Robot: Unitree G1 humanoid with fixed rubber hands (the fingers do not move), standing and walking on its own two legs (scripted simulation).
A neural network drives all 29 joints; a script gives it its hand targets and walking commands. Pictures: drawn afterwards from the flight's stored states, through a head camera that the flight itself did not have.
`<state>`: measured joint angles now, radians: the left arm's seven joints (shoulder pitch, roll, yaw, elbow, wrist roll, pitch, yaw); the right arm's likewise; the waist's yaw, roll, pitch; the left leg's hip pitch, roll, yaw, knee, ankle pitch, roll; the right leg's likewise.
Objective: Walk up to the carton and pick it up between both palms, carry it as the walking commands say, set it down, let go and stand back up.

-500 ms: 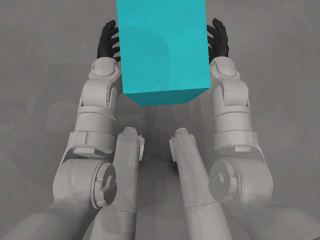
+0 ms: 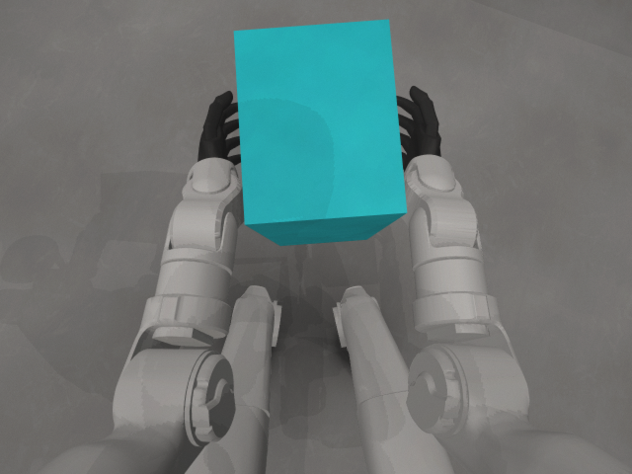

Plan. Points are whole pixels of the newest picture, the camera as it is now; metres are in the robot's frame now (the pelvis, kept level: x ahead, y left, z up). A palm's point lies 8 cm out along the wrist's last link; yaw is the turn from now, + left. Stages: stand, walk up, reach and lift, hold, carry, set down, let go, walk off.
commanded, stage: reach and lift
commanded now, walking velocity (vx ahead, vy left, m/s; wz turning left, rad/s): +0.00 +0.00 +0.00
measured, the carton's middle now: (319, 165) +0.45 -0.03 -0.09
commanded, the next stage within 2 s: none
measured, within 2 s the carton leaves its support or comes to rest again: neither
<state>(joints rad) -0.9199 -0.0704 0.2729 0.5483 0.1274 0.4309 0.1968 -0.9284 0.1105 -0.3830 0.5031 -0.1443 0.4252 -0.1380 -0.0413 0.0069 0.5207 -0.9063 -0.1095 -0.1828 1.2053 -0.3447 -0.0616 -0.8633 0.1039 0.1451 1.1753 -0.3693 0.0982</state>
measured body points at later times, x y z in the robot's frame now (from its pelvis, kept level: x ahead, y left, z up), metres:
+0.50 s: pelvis +0.05 -0.01 +0.06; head +0.13 +0.01 +0.51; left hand +0.44 +0.10 +0.05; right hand +0.43 -0.14 +0.07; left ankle +0.15 +0.12 -0.63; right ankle +0.14 -0.16 -0.63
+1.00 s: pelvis +0.11 -0.01 +0.11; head +0.12 +0.00 +0.56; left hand +0.44 +0.09 +0.11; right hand +0.44 -0.14 +0.13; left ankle +0.15 +0.12 -0.63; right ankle +0.14 -0.16 -0.63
